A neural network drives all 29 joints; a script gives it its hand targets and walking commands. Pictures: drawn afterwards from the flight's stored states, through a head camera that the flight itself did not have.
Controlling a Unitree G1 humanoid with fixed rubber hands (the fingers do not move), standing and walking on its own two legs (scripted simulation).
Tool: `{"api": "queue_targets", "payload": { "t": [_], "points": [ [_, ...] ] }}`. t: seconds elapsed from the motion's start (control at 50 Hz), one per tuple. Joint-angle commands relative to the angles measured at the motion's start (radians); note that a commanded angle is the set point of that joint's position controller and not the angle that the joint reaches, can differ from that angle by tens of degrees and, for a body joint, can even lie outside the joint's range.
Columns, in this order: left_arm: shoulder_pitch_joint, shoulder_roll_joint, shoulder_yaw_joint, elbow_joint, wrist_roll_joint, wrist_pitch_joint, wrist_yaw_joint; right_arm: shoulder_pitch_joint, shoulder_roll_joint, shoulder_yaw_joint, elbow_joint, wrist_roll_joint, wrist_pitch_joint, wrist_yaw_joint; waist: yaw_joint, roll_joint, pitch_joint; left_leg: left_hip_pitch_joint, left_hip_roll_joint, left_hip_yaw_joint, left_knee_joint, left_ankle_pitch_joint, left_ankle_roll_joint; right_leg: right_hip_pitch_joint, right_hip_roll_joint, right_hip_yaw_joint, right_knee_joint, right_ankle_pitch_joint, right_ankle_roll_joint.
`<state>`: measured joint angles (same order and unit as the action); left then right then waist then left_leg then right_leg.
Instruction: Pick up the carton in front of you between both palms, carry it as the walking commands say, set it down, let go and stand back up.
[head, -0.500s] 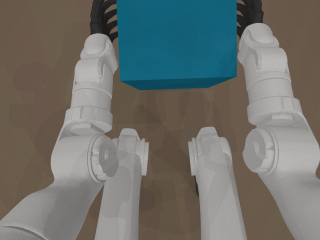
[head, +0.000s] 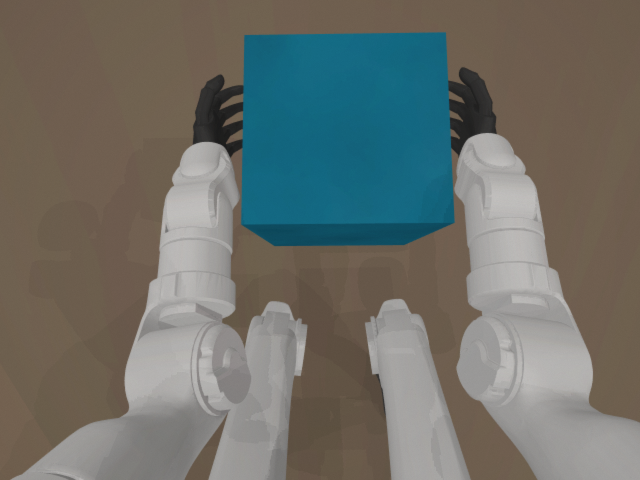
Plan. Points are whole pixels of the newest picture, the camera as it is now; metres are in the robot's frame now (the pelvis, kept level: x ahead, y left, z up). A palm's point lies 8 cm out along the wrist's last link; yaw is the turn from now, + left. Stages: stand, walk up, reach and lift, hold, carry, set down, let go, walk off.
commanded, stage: reach and lift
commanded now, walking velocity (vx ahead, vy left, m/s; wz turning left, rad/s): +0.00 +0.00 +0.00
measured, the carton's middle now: (341, 162) +0.48 -0.01 -0.12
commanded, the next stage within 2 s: none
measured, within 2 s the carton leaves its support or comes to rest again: neither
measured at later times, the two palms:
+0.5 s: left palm (136, 125) +0.43 +0.14 +0.11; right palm (552, 116) +0.43 -0.16 +0.11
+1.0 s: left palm out of the picture +0.39 +0.15 +0.26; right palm out of the picture +0.38 -0.15 +0.25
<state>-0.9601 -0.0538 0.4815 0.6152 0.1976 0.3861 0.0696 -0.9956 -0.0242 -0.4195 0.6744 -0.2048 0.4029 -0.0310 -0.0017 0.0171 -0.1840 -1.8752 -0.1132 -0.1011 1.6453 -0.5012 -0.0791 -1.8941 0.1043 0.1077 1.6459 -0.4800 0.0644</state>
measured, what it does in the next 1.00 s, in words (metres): rises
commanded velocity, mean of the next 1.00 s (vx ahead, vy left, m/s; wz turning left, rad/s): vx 0.00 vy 0.00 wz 0.00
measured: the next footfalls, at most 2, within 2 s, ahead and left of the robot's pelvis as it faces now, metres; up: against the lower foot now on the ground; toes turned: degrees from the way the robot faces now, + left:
none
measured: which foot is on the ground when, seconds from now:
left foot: down 0.00-1.00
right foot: down 0.00-1.00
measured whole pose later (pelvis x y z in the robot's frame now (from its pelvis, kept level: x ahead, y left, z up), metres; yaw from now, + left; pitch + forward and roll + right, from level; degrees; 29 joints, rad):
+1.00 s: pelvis +0.09 +0.00 +0.24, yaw -1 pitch +3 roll +0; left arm -0.24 -0.15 0.25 0.39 0.21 0.51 0.02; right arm -0.25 0.15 -0.26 0.40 -0.22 0.52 -0.03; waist 0.00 0.00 -0.11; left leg -0.31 -0.05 -0.15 0.52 -0.26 -0.02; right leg -0.32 0.05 0.15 0.52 -0.25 0.02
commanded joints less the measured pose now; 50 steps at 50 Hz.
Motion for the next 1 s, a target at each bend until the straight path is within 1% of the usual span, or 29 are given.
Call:
{"api": "queue_targets", "payload": {
  "t": [0.0, 0.3, 0.44, 0.58, 0.7, 0.82, 0.92, 0.98],
  "points": [
    [-0.646, -1.078, -0.603, 0.041, -0.181, -0.007, -0.260, -0.587, 1.125, 0.556, 0.011, 0.185, -0.019, 0.252, -0.008, -0.041, -1.021, 0.571, -0.073, 0.182, -0.215, 0.206, 0.032, 0.703, 0.066, -0.182, -0.221, 0.225, -0.023],
    [-0.318, -1.107, -0.635, 0.052, -0.145, -0.054, -0.249, -0.277, 1.164, 0.573, 0.016, 0.151, -0.069, 0.240, -0.006, -0.023, -0.764, 0.861, -0.058, 0.109, -0.499, 0.248, 0.043, 0.958, 0.058, -0.115, -0.497, 0.258, -0.037],
    [-0.174, -1.119, -0.675, 0.027, -0.139, -0.066, -0.248, -0.140, 1.173, 0.609, -0.016, 0.145, -0.082, 0.237, -0.003, -0.023, -0.668, 1.038, -0.044, 0.075, -0.643, 0.303, 0.051, 1.122, 0.046, -0.084, -0.641, 0.304, -0.045],
    [-0.029, -1.115, -0.717, -0.011, -0.133, -0.061, -0.253, 0.001, 1.175, 0.652, -0.058, 0.140, -0.078, 0.235, -0.004, -0.019, -0.557, 1.231, -0.026, 0.047, -0.798, 0.380, 0.056, 1.302, 0.031, -0.054, -0.796, 0.378, -0.049],
    [0.085, -1.103, -0.748, -0.052, -0.134, -0.030, -0.262, 0.114, 1.174, 0.686, -0.102, 0.142, -0.047, 0.238, 0.001, -0.023, -0.444, 1.395, -0.012, 0.030, -0.937, 0.459, 0.061, 1.465, 0.019, -0.036, -0.935, 0.458, -0.049],
    [0.184, -1.097, -0.789, -0.117, -0.145, 0.038, -0.278, 0.206, 1.172, 0.726, -0.177, 0.158, 0.018, 0.245, 0.004, -0.022, -0.332, 1.558, 0.001, 0.026, -1.072, 0.526, 0.060, 1.619, 0.006, -0.032, -1.069, 0.519, -0.044],
    [0.242, -1.095, -0.827, -0.193, -0.168, 0.110, -0.290, 0.259, 1.158, 0.769, -0.265, 0.181, 0.093, 0.253, 0.001, -0.015, -0.230, 1.680, 0.011, 0.020, -1.176, 0.541, 0.057, 1.725, -0.004, -0.031, -1.172, 0.525, -0.044],
    [0.260, -1.079, -0.813, -0.215, -0.163, 0.157, -0.295, 0.275, 1.137, 0.759, -0.294, 0.173, 0.140, 0.257, 0.002, -0.011, -0.135, 1.711, 0.016, 0.020, -1.227, 0.500, 0.058, 1.751, -0.006, -0.033, -1.224, 0.482, -0.048]
  ]
}}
